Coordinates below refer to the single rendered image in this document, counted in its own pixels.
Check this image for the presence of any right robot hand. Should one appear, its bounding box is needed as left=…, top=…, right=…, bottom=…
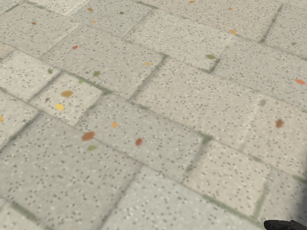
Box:
left=264, top=219, right=307, bottom=230

